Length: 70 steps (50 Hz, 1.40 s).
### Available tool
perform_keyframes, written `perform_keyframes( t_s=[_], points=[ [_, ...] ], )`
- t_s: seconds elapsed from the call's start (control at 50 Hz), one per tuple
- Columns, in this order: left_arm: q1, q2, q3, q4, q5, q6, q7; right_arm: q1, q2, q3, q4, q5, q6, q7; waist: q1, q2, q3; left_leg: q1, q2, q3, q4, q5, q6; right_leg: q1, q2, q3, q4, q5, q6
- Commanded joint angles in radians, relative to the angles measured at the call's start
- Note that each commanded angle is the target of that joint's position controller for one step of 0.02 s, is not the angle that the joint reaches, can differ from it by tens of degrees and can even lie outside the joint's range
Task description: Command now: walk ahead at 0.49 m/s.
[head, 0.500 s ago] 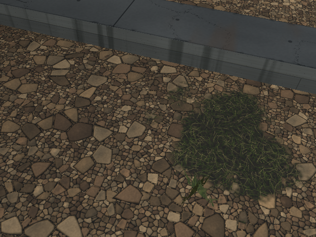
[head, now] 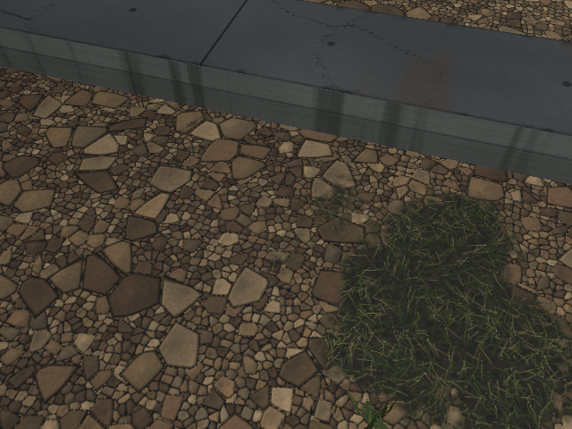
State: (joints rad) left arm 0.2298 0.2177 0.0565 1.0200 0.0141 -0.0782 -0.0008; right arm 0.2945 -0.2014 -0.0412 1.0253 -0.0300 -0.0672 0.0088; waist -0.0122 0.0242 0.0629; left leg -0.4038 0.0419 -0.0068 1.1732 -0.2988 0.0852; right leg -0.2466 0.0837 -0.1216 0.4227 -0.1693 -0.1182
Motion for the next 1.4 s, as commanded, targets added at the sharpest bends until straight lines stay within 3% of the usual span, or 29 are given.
perform_keyframes(
  t_s=[0.02, 0.14, 0.28, 0.34, 0.38, 0.4, 0.42, 0.44, 0.46, 0.5, 0.52, 0.56, 0.62, 0.82, 0.86, 0.9, 0.92, 0.94, 0.96, 0.98, 1.0, 1.02, 1.04, 1.12, 1.22, 1.3, 1.36, 1.38, 1.4],
  points=[
    [0.086, 0.051, -0.001, -0.001, -0.001, -0.034, 0.005, 0.093, -0.026, -0.009, -0.021, -0.012, 0.023, 0.012, -0.034, -0.057, -0.013, -0.094, 0.059, -0.018, -0.039, 0.047, -0.020, 0.038, -0.281, 0.293, -0.286, 0.105, -0.108],
    [0.191, 0.075, -0.006, 0.016, -0.002, -0.033, 0.006, -0.175, -0.042, -0.007, -0.118, 0.004, 0.034, 0.023, 0.015, -0.060, 0.044, -0.251, 0.070, 0.039, -0.315, 0.256, -0.058, 0.122, -0.242, 0.179, -0.333, 0.215, -0.075],
    [0.302, 0.065, -0.014, 0.055, 0.011, -0.034, 0.030, -0.344, -0.030, 0.007, -0.182, 0.010, 0.023, 0.027, 0.066, -0.072, 0.060, -0.244, -0.004, 0.097, -0.549, 0.291, 0.000, 0.337, -0.287, 0.047, -0.276, 0.475, -0.034],
    [0.274, 0.096, -0.008, 0.052, 0.014, -0.031, 0.044, -0.280, -0.048, -0.005, -0.175, 0.003, 0.016, 0.020, 0.019, -0.100, 0.008, -0.118, -0.075, 0.154, -0.587, 0.163, 0.056, 0.408, -0.309, -0.006, -0.107, 0.884, -0.016],
    [0.250, 0.129, 0.002, 0.041, 0.016, -0.018, 0.046, -0.083, -0.088, -0.029, -0.117, 0.000, 0.008, 0.012, -0.062, -0.117, -0.101, 0.085, -0.137, 0.172, -0.638, 0.105, 0.106, 0.400, -0.310, -0.031, 0.184, 1.007, -0.007],
    [0.223, 0.137, 0.003, 0.022, 0.008, -0.016, 0.044, 0.064, -0.130, -0.050, -0.076, -0.014, 0.003, 0.008, -0.136, -0.102, -0.170, 0.307, -0.097, 0.093, -0.695, 0.131, 0.150, 0.252, -0.297, -0.053, 0.409, 0.843, 0.011],
    [0.218, 0.087, -0.008, -0.038, -0.018, -0.023, 0.029, 0.182, -0.241, -0.086, -0.073, -0.027, 0.008, -0.005, -0.162, 0.053, -0.283, 0.595, 0.165, -0.293, -0.715, 0.064, 0.270, -0.080, -0.197, -0.089, 0.798, 0.403, 0.056],
    [0.209, 0.083, 0.000, -0.078, -0.015, -0.032, 0.014, 0.131, -0.265, -0.091, -0.079, -0.004, 0.022, 0.003, -0.097, 0.155, -0.337, 0.719, 0.329, -0.744, -0.858, 0.176, 0.385, -0.370, -0.004, 0.063, 1.043, -0.345, 0.076],
    [0.110, 0.110, 0.006, -0.105, 0.002, -0.039, 0.009, 0.071, -0.240, -0.086, -0.079, 0.021, 0.028, 0.005, -0.077, 0.027, -0.216, 0.638, 0.280, -0.611, -0.879, 0.132, 0.343, -0.474, -0.092, 0.180, 1.033, -0.251, 0.058],
    [0.062, 0.097, 0.005, -0.123, -0.001, -0.050, 0.006, -0.027, -0.144, -0.062, -0.095, 0.019, 0.025, 0.000, -0.010, -0.072, -0.050, 0.385, 0.205, -0.415, -0.937, 0.255, 0.255, -0.422, -0.161, 0.168, 0.871, -0.132, 0.066],
    [0.063, 0.091, 0.006, -0.132, 0.017, -0.034, 0.007, -0.041, -0.118, -0.052, -0.095, 0.024, 0.019, -0.006, 0.021, -0.072, -0.028, 0.303, 0.158, -0.349, -0.946, 0.339, 0.226, -0.370, -0.177, 0.168, 0.811, -0.126, 0.085],
    [0.078, 0.066, 0.003, -0.142, 0.035, 0.003, 0.000, -0.022, -0.123, -0.049, -0.093, 0.029, 0.001, -0.010, 0.045, -0.039, -0.045, 0.242, 0.112, -0.284, -0.953, 0.432, 0.214, -0.310, -0.182, 0.156, 0.735, -0.128, 0.119],
    [-0.020, 0.065, 0.000, -0.194, 0.036, 0.028, -0.007, 0.033, -0.174, -0.059, -0.091, 0.031, -0.008, -0.011, 0.032, -0.007, -0.026, 0.207, 0.071, -0.249, -0.974, 0.462, 0.200, -0.351, -0.183, 0.123, 0.606, -0.047, 0.157],
    [-0.359, 0.091, -0.019, -0.353, 0.013, 0.017, -0.021, 0.196, -0.192, -0.064, -0.110, 0.012, 0.012, -0.022, -0.090, 0.052, -0.017, 0.428, 0.073, -0.332, -0.878, 0.570, 0.135, -0.413, -0.110, 0.125, 0.212, 0.130, 0.147],
    [-0.306, 0.116, -0.015, -0.354, 0.009, 0.008, -0.018, 0.156, -0.212, -0.069, -0.129, 0.010, 0.011, -0.030, -0.047, 0.064, -0.025, 0.413, 0.084, -0.355, -0.832, 0.606, 0.104, -0.292, -0.095, 0.142, 0.130, 0.089, 0.124],
    [-0.102, 0.165, 0.005, -0.296, 0.006, -0.007, -0.003, 0.094, -0.237, -0.076, -0.153, 0.011, 0.002, -0.023, 0.049, 0.045, -0.113, 0.343, 0.039, -0.335, -0.648, 0.759, 0.059, 0.009, -0.049, 0.125, 0.057, 0.040, 0.087],
    [0.043, 0.205, 0.019, -0.268, 0.018, -0.021, 0.011, 0.081, -0.223, -0.073, -0.165, 0.021, -0.008, -0.012, 0.120, -0.011, -0.208, 0.244, -0.025, -0.290, -0.441, 0.658, 0.037, 0.235, -0.127, 0.189, 0.022, 0.031, 0.053],
    [0.174, 0.293, 0.038, -0.275, 0.046, -0.021, 0.029, 0.127, -0.128, -0.050, -0.205, 0.048, -0.014, -0.008, 0.139, -0.160, -0.373, 0.051, -0.110, -0.187, -0.141, 0.239, 0.009, 0.495, -0.409, 0.490, -0.002, -0.137, -0.005],
    [0.122, 0.324, 0.049, -0.276, 0.039, -0.002, 0.025, 0.209, -0.130, -0.049, -0.230, 0.050, -0.007, -0.010, 0.056, -0.355, -0.430, -0.162, -0.191, -0.112, 0.039, -0.269, 0.003, 0.548, -0.553, 0.908, -0.132, -0.175, -0.105],
    [0.052, 0.226, 0.033, -0.289, 0.029, 0.008, 0.017, 0.207, -0.175, -0.052, -0.185, 0.015, 0.008, -0.016, 0.029, -0.180, -0.277, -0.220, -0.102, -0.125, 0.116, -0.183, 0.006, 0.408, -0.513, 0.848, -0.138, -0.282, -0.116],
    [0.008, 0.140, 0.013, -0.287, 0.019, 0.005, 0.010, 0.141, -0.159, -0.047, -0.180, 0.000, 0.009, -0.005, 0.034, -0.064, -0.148, -0.209, -0.074, -0.117, 0.085, -0.095, 0.000, 0.266, -0.446, 0.686, -0.158, -0.251, -0.103],
    [-0.005, 0.105, 0.002, -0.272, 0.023, 0.001, 0.005, 0.106, -0.130, -0.040, -0.187, -0.002, 0.008, 0.003, 0.022, -0.048, -0.083, -0.185, -0.052, -0.115, 0.023, -0.056, -0.006, 0.172, -0.385, 0.561, -0.187, -0.150, -0.079],
    [0.010, 0.105, -0.001, -0.250, 0.020, -0.007, 0.005, 0.077, -0.125, -0.039, -0.204, -0.013, 0.013, 0.011, 0.011, -0.098, -0.059, -0.168, -0.037, -0.113, -0.024, -0.048, -0.014, 0.127, -0.344, 0.485, -0.199, -0.047, -0.070],
    [0.077, 0.129, 0.005, -0.193, -0.008, -0.032, -0.012, 0.033, -0.113, -0.028, -0.227, -0.026, 0.030, 0.026, -0.017, -0.123, -0.080, -0.158, -0.010, -0.032, -0.132, -0.014, -0.053, 0.116, -0.290, 0.375, -0.213, 0.254, -0.104],
    [0.141, 0.158, 0.021, -0.161, -0.009, -0.015, -0.010, -0.206, -0.079, 0.008, -0.310, -0.011, 0.021, 0.035, 0.029, -0.121, -0.023, -0.120, 0.002, 0.024, -0.448, 0.147, -0.105, 0.045, -0.237, 0.317, -0.262, 0.186, -0.095],
    [0.196, 0.186, 0.033, -0.147, -0.005, -0.007, -0.014, -0.284, -0.106, 0.010, -0.341, 0.001, 0.011, 0.021, 0.053, -0.118, -0.040, -0.027, -0.027, 0.031, -0.569, 0.173, -0.107, 0.074, -0.255, 0.353, -0.202, 0.238, -0.076],
    [0.176, 0.199, 0.041, -0.152, -0.007, 0.001, -0.008, -0.193, -0.130, 0.000, -0.325, 0.002, -0.008, 0.005, -0.005, -0.107, -0.066, 0.152, -0.046, 0.021, -0.704, 0.150, -0.083, 0.061, -0.248, 0.389, -0.084, 0.215, -0.041],
    [0.182, 0.179, 0.038, -0.154, -0.012, 0.001, -0.008, -0.100, -0.165, -0.014, -0.297, -0.012, -0.022, -0.009, -0.038, -0.058, -0.109, 0.302, -0.024, -0.011, -0.757, 0.155, -0.061, 0.020, -0.186, 0.352, 0.062, 0.258, -0.012],
    [0.159, 0.131, 0.026, -0.190, -0.025, -0.002, -0.007, 0.040, -0.237, -0.032, -0.291, -0.037, -0.035, -0.026, -0.100, 0.053, -0.226, 0.488, 0.183, -0.202, -0.797, 0.089, -0.013, -0.082, -0.111, 0.280, 0.322, 0.119, 0.024]
  ],
)
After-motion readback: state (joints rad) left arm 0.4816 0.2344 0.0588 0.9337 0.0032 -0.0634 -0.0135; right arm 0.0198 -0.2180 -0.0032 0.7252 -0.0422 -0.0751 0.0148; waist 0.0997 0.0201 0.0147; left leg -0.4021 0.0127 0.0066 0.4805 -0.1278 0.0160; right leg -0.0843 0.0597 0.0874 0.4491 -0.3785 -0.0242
